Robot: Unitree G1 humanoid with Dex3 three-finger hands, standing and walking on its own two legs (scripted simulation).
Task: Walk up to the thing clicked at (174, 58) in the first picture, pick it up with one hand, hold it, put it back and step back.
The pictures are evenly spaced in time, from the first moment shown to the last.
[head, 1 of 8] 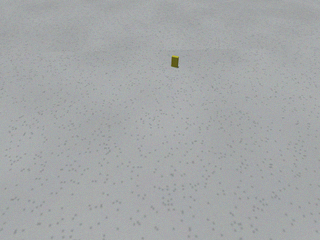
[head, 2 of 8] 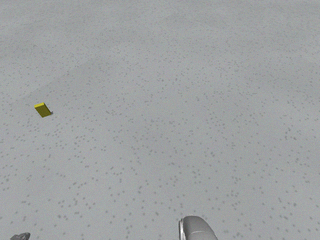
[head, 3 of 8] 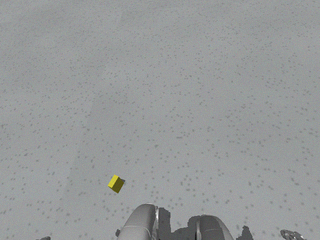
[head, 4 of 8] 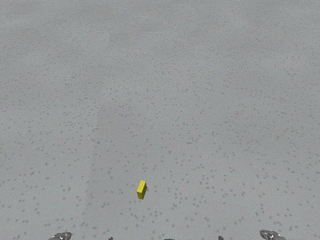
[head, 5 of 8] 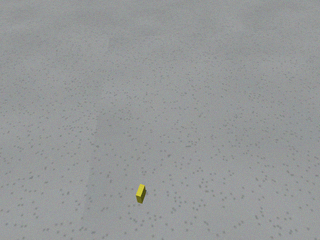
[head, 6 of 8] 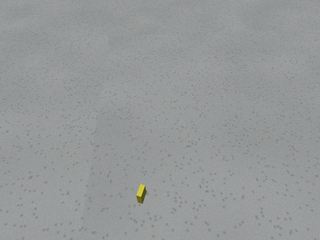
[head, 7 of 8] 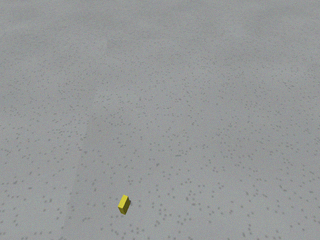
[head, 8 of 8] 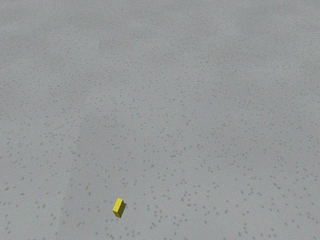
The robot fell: no
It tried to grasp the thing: no
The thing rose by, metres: 0.00
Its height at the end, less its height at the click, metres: +0.00
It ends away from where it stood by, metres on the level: 0.00
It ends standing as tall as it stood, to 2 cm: yes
